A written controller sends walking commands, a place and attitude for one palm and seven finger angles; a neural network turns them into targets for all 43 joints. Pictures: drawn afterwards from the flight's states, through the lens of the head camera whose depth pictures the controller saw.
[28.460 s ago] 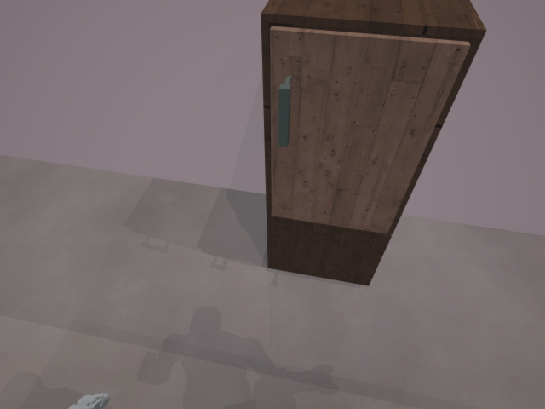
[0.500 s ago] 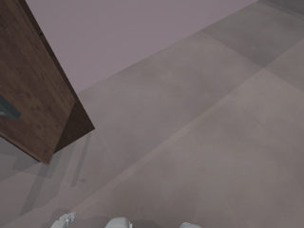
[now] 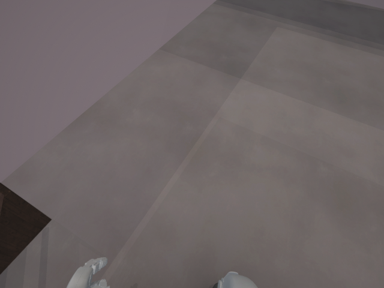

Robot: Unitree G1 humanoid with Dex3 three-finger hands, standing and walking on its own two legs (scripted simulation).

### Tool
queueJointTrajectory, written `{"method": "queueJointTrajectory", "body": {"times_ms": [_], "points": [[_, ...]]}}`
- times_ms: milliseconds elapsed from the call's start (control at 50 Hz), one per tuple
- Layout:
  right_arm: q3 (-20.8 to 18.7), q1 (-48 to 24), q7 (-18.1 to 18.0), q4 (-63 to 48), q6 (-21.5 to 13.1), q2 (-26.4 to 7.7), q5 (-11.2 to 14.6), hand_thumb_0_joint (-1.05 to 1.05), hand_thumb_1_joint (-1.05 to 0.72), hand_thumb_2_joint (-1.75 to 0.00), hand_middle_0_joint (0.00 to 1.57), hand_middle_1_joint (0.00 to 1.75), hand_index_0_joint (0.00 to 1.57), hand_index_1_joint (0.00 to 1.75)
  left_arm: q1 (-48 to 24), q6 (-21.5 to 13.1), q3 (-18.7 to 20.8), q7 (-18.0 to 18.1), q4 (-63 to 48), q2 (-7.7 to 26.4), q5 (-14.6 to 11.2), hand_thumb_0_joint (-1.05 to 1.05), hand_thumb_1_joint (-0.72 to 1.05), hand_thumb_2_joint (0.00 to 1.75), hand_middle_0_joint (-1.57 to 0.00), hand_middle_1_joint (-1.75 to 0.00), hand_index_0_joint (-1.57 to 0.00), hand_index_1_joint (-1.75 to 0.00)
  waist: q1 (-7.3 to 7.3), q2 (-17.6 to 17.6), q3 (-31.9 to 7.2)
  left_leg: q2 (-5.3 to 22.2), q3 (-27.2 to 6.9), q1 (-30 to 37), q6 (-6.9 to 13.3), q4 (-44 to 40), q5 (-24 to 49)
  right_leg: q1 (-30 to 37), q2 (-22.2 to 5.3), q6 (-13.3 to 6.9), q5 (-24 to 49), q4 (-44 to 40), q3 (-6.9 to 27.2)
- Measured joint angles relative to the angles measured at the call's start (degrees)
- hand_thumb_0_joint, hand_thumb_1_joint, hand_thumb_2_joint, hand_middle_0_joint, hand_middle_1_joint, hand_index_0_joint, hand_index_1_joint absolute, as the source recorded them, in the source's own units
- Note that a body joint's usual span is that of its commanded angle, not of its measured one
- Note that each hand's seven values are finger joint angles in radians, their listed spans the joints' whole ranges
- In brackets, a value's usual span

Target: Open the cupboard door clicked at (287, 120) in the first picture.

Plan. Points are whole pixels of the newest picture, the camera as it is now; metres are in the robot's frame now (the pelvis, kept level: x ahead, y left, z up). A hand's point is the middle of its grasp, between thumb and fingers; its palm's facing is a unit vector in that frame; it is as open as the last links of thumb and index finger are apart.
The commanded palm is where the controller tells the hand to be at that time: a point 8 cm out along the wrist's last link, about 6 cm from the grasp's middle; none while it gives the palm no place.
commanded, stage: walk to a spot facing it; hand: left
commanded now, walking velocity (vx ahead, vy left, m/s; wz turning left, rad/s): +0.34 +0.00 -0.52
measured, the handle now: out of the picture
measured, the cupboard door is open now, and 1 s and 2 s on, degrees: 46 46 46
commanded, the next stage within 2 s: turn to face it in 1.12 s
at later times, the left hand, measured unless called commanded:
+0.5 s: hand (134, 236) +0.26 +0.16 -0.18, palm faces -0.18 -0.97 -0.16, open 7.4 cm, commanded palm none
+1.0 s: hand (188, 156) +0.51 +0.02 -0.17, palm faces -0.31 -0.93 -0.19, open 7.3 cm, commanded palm none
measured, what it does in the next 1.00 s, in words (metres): walks ahead, turning right: right foot, then left foot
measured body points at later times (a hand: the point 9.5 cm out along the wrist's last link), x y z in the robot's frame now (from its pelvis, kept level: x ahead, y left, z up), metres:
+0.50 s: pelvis +0.20 -0.02 +0.00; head +0.24 -0.01 +0.44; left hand +0.27 +0.21 -0.17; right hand +0.24 -0.27 -0.13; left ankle +0.24 +0.09 -0.74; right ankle +0.10 -0.11 -0.66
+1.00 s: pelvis +0.42 -0.14 +0.01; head +0.45 -0.15 +0.45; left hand +0.52 +0.07 -0.15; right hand +0.37 -0.37 -0.15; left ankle +0.53 -0.02 -0.69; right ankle +0.34 -0.20 -0.74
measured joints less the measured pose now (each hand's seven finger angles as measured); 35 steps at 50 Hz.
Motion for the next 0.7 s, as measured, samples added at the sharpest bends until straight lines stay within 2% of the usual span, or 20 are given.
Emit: {"method": "queueJointTrajectory", "body": {"times_ms": [40,60,100,120,160,260,320,380,400,440,480,520,560,620,700], "points": [[-0.1,1.8,0.3,0.6,0.4,-0.2,0.5,0.01,-0.90,-0.90,0.20,0.30,0.20,0.30,-0.8,-1.1,-0.3,-0.1,-0.6,0.5,0.0,0.01,0.90,0.90,-0.20,-0.30,-0.19,-0.30,-0.53,-0.1,0.0,1.4,0.6,-1.1,-0.5,6.8,-3.8,4.5,0.6,-2.1,-0.1,-6.7,-0.7],[-0.1,2.0,0.5,1.1,1.0,-0.2,1.0,0.01,-0.90,-0.90,0.20,0.30,0.20,0.30,-0.9,-2.3,-0.2,0.3,-1.1,0.8,-0.1,0.01,0.90,0.90,-0.20,-0.30,-0.20,-0.30,0.01,-1.0,0.0,1.1,-0.4,-4.0,-0.1,15.4,-6.6,4.4,0.4,-3.1,5.0,-7.0,0.0],[-0.6,-0.6,0.6,2.3,2.6,-1.1,1.4,0.01,-0.90,-0.90,0.20,0.30,0.20,0.30,-0.8,-3.5,-0.2,1.5,-1.1,0.0,-0.8,0.01,0.90,0.90,-0.20,-0.30,-0.20,-0.30,0.18,0.2,1.5,0.1,-6.6,-11.2,0.8,32.6,-8.9,4.3,1.7,-3.4,4.7,-3.4,0.4],[-0.9,-2.1,0.6,2.6,2.9,-1.3,1.4,0.01,-0.90,-0.90,0.20,0.30,0.20,0.30,-0.1,-3.5,-0.4,2.0,-1.0,-0.3,-0.8,0.01,0.90,0.90,-0.20,-0.30,-0.20,-0.30,0.05,0.6,1.7,-0.5,-8.3,-14.5,1.0,37.7,-7.5,5.1,2.4,-3.3,3.7,-3.7,0.7],[-1.3,-5.1,0.7,2.1,3.0,-1.4,1.2,0.01,-0.91,-0.90,0.20,0.30,0.20,0.29,1.7,-3.2,-0.6,2.9,-0.3,-0.9,-0.6,0.01,0.90,0.90,-0.20,-0.30,-0.20,-0.30,-0.02,0.5,1.5,-1.1,-9.6,-19.7,1.1,40.0,-4.3,7.3,3.5,-3.0,3.3,-6.7,1.8],[-1.6,-10.5,1.2,-1.7,1.6,-0.3,1.0,0.01,-0.91,-0.90,0.20,0.30,0.19,0.29,6.2,-3.0,-0.9,2.9,2.9,-2.3,-0.1,0.01,0.90,0.90,-0.20,-0.30,-0.20,-0.30,0.66,-0.9,-0.3,-2.5,-9.8,-24.9,1.2,27.7,2.3,12.5,4.8,-3.0,4.9,-14.5,5.1],[-1.4,-12.5,1.5,-3.0,0.6,0.5,1.1,0.01,-0.91,-0.90,0.20,0.30,0.19,0.29,8.5,-3.2,-0.9,2.6,4.4,-2.9,-0.1,0.01,0.90,0.90,-0.20,-0.30,-0.20,-0.30,1.91,-1.5,-0.9,-3.9,-9.7,-23.3,1.5,18.0,4.3,15.4,5.1,-2.5,3.7,-16.2,6.7],[-0.9,-13.5,1.4,-3.7,-0.8,0.7,1.1,0.01,-0.91,-0.90,0.20,0.30,0.19,0.29,10.9,-3.3,-0.6,2.5,5.4,-3.2,-0.5,0.01,0.90,0.90,-0.20,-0.30,-0.20,-0.30,3.26,-1.7,-1.5,-5.4,-9.1,-18.3,2.0,7.2,6.6,17.5,5.5,-1.6,0.1,-14.1,8.1],[-0.7,-13.6,1.3,-4.0,-1.6,0.6,0.8,0.01,-0.91,-0.90,0.20,0.30,0.20,0.29,11.8,-3.2,-0.4,2.5,5.5,-3.3,-0.6,0.01,0.90,0.90,-0.20,-0.30,-0.20,-0.30,3.47,-1.3,-2.0,-5.3,-9.3,-17.1,3.1,5.1,8.8,16.5,5.9,-1.7,-2.1,-10.5,8.2],[-0.4,-14.0,0.8,-4.0,-2.5,1.5,0.2,0.01,-0.91,-0.90,0.20,0.30,0.20,0.29,12.0,-2.7,-0.1,2.5,6.6,-2.5,-0.6,0.01,0.90,0.90,-0.20,-0.30,-0.20,-0.30,3.41,-2.7,-2.0,-5.6,-7.7,-16.7,4.5,8.3,7.9,11.6,5.1,-2.0,-7.2,4.4,7.8],[0.0,-12.7,0.5,-4.1,-2.8,2.4,0.0,0.00,-0.91,-0.90,0.20,0.30,0.20,0.30,11.3,-2.4,0.2,2.3,7.5,-1.8,-0.1,0.01,0.90,0.90,-0.20,-0.30,-0.20,-0.30,3.13,-3.4,-2.2,-5.6,-6.5,-14.5,4.7,7.8,5.6,5.6,3.8,-1.8,-6.0,17.9,6.3],[0.2,-10.8,0.2,-3.3,-3.1,3.1,0.0,0.00,-0.91,-0.90,0.20,0.30,0.20,0.30,9.8,-2.2,0.4,2.0,7.3,-1.3,0.1,0.01,0.90,0.90,-0.20,-0.30,-0.20,-0.30,3.09,-3.4,-2.2,-5.5,-5.8,-11.5,4.0,4.3,5.5,0.7,2.0,-1.1,-2.6,23.7,5.0],[-0.3,-9.0,-0.5,-1.9,-3.2,3.0,0.3,0.00,-0.92,-0.90,0.20,0.30,0.20,0.30,8.2,-2.2,0.4,1.7,6.4,-1.3,0.2,0.02,0.91,0.90,-0.20,-0.30,-0.20,-0.29,3.21,-2.9,-1.9,-5.2,-4.9,-8.1,3.7,0.5,6.0,-2.2,0.3,-0.6,0.0,21.5,4.1],[-0.7,-6.3,-0.1,0.4,-2.5,1.6,0.2,0.00,-0.94,-0.90,0.20,0.30,0.20,0.30,5.9,-2.2,0.0,1.4,5.0,-1.6,0.1,0.01,0.91,0.90,-0.20,-0.30,-0.19,-0.29,2.79,-1.6,-1.4,-4.3,-3.3,-3.6,3.1,-3.1,5.3,-3.1,-1.5,-0.4,3.0,9.6,2.4],[-0.9,-2.5,0.3,3.1,-1.1,0.3,0.1,0.00,-0.93,-0.90,0.20,0.30,0.20,0.30,2.6,-2.4,-0.3,1.1,4.3,-1.4,0.2,0.01,0.91,0.90,-0.20,-0.30,-0.19,-0.29,1.16,-0.6,-0.6,-3.1,-1.6,1.0,1.0,-2.7,1.3,-0.5,-1.3,-1.0,5.7,-2.4,0.3]]}}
